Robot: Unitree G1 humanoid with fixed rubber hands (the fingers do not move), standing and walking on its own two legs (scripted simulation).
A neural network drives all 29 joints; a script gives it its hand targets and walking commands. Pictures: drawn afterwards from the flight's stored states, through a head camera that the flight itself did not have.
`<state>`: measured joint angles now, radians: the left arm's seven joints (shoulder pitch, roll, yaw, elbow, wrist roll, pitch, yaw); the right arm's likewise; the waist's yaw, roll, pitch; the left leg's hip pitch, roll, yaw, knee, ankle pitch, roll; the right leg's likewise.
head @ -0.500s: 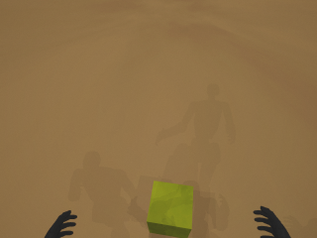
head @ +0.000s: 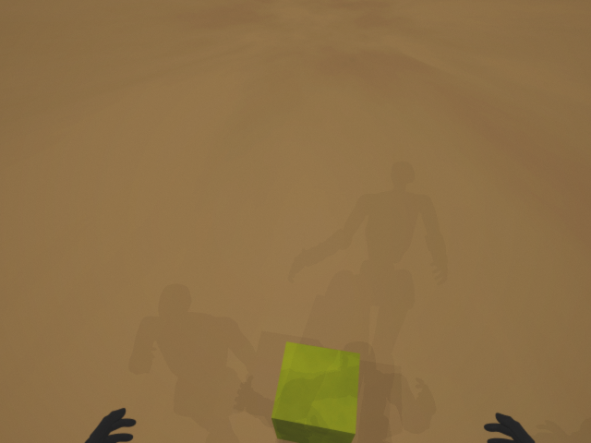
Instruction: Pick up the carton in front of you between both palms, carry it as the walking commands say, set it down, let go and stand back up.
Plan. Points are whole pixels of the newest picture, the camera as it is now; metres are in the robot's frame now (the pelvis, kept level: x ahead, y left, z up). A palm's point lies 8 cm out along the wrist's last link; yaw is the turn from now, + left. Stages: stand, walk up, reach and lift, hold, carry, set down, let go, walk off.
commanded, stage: stand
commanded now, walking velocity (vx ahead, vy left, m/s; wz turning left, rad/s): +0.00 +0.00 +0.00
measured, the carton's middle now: (317, 397) +0.36 -0.02 -0.65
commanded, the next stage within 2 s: none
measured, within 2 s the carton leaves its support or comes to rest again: neither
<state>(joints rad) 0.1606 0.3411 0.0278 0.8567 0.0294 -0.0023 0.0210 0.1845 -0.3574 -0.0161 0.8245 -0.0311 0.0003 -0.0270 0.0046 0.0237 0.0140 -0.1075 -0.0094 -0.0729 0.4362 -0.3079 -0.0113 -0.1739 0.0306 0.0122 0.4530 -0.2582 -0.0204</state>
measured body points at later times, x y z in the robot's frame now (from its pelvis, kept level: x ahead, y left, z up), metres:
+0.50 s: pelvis -0.02 +0.00 +0.00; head -0.02 -0.01 +0.45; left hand +0.09 +0.31 -0.10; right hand +0.09 -0.31 -0.11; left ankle -0.05 +0.13 -0.74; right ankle -0.01 -0.11 -0.74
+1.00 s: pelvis -0.02 +0.00 +0.01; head -0.02 +0.00 +0.46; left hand +0.08 +0.32 -0.11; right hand +0.07 -0.31 -0.11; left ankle -0.05 +0.13 -0.74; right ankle -0.01 -0.11 -0.74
